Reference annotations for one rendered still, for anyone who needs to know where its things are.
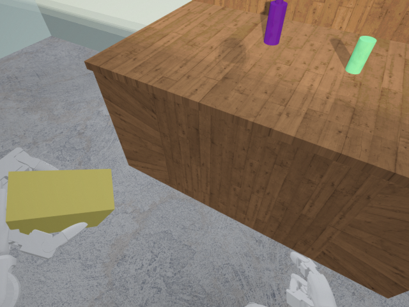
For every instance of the sponge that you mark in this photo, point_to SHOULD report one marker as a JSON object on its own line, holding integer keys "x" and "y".
{"x": 51, "y": 201}

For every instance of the left robot forearm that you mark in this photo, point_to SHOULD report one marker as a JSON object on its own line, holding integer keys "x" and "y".
{"x": 9, "y": 284}

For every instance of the left robot hand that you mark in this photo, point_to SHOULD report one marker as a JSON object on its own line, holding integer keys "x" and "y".
{"x": 37, "y": 243}

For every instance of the table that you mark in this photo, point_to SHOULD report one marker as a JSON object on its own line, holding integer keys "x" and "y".
{"x": 280, "y": 138}

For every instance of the right robot hand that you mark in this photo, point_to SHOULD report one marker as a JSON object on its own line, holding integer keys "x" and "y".
{"x": 316, "y": 292}

